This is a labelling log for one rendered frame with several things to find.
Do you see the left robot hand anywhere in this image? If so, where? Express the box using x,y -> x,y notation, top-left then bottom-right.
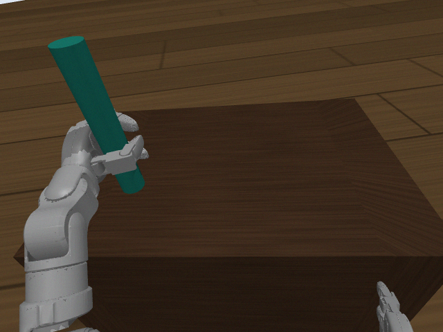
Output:
61,109 -> 149,184

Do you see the left robot arm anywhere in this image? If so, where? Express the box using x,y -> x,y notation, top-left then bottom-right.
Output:
19,165 -> 100,332

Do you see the can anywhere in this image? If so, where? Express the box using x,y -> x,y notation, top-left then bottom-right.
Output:
48,36 -> 145,194

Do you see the right robot hand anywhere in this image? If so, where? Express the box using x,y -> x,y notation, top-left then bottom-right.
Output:
377,282 -> 414,332

